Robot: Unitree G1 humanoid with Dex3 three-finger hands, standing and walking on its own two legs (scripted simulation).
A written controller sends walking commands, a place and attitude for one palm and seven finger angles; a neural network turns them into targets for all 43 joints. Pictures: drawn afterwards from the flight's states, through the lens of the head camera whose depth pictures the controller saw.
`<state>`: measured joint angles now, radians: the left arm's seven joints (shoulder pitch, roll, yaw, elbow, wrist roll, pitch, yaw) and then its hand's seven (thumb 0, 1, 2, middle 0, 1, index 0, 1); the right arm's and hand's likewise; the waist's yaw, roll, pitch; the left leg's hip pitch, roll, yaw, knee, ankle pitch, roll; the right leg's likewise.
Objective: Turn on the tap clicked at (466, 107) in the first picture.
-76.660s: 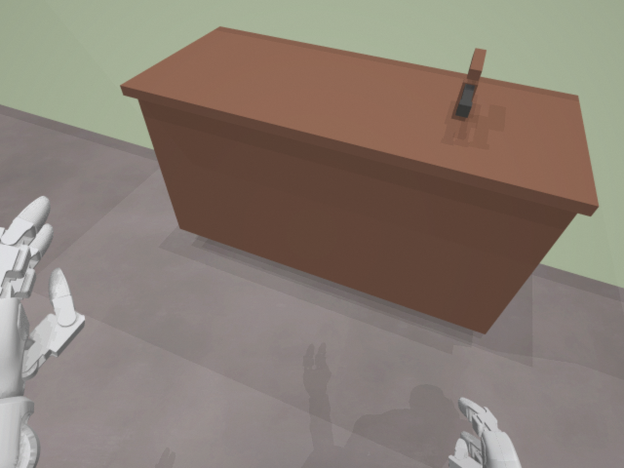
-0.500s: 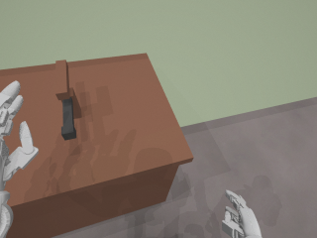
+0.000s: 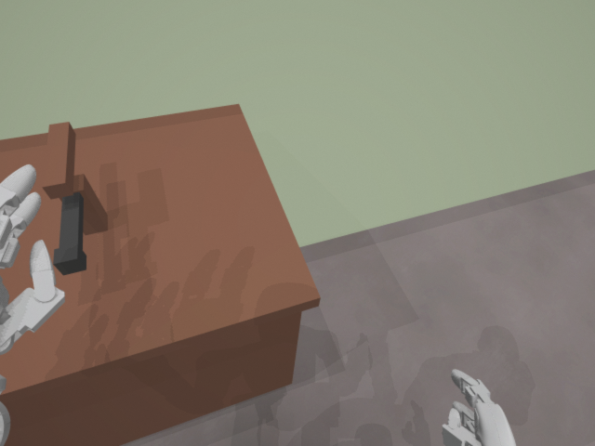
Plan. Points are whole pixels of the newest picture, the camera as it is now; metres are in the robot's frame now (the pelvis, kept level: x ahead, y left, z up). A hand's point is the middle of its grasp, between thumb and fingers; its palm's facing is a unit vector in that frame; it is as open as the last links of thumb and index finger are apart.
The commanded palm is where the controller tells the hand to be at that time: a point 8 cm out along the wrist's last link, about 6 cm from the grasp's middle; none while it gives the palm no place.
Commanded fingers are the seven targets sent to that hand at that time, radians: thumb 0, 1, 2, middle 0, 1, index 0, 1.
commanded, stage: shuffle to correct the standing spot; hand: left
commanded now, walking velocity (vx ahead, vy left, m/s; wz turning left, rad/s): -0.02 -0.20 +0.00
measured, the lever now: (70, 259) +0.33 +0.32 +0.05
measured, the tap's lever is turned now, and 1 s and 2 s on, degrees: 0 0 0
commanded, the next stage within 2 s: come to a stop and stand still in 0.10 s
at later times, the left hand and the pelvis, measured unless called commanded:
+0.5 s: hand out of the picture +0.24 +0.30 +0.21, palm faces +0.46 -0.77 -0.44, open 7.4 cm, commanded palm +0.16 +0.30 +0.18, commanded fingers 0.00 0.90 0.90 -0.20 -0.30 -0.20 -0.30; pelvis +0.00 +0.02 +0.00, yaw +0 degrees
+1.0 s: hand out of the picture +0.23 +0.34 +0.16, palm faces +0.35 -0.84 -0.41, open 7.4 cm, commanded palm +0.17 +0.37 +0.18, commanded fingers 0.00 0.90 0.90 -0.20 -0.30 -0.20 -0.30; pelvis +0.01 +0.09 +0.01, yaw +0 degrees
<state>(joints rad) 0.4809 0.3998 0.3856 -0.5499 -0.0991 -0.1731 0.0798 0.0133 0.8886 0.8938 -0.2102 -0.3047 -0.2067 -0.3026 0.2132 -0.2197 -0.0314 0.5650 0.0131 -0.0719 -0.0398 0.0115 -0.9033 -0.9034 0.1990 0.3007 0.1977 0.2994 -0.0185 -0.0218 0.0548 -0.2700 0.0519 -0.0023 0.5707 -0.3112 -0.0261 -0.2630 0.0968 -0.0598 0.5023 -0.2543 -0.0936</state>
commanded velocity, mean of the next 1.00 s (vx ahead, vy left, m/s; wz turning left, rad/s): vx -0.01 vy -0.03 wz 0.00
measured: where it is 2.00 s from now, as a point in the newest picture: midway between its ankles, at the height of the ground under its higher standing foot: outside the picture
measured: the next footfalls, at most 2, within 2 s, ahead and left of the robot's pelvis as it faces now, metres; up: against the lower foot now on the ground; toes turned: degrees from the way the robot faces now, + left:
none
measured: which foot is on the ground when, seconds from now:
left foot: down 0.00-1.00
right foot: down 0.00-1.00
